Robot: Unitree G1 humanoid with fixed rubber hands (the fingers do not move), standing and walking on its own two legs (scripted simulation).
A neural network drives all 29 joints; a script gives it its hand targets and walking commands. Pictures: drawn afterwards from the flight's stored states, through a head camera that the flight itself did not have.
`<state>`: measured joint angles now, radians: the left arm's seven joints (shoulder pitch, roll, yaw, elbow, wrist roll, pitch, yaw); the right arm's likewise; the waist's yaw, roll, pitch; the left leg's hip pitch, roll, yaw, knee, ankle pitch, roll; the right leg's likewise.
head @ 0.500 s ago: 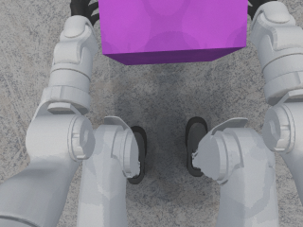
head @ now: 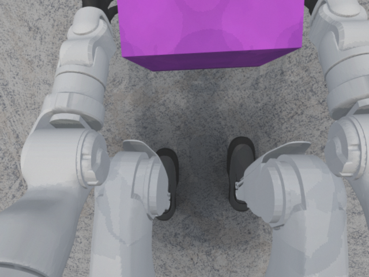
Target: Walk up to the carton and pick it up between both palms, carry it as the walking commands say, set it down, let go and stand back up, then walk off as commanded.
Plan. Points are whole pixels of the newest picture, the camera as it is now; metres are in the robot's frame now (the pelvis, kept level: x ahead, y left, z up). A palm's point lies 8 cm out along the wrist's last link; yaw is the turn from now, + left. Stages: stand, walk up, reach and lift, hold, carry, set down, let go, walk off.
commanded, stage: set down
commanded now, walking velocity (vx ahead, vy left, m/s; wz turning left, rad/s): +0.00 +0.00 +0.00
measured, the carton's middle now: (205, 6) +0.57 -0.02 -0.24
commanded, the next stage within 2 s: none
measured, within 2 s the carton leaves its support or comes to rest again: neither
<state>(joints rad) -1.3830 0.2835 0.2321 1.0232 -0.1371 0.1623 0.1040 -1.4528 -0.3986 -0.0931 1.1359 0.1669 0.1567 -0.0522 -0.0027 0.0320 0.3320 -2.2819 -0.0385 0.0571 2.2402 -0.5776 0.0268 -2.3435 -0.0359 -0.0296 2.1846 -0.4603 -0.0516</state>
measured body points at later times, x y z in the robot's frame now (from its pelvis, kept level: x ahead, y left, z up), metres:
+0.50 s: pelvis -0.01 +0.00 +0.00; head +0.36 -0.02 +0.26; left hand +0.56 +0.16 -0.16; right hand +0.56 -0.21 -0.16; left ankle +0.11 +0.10 -0.32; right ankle +0.14 -0.11 -0.32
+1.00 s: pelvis +0.00 +0.00 +0.00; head +0.37 -0.02 +0.25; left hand +0.55 +0.16 -0.17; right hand +0.56 -0.21 -0.17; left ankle +0.11 +0.10 -0.32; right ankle +0.14 -0.11 -0.32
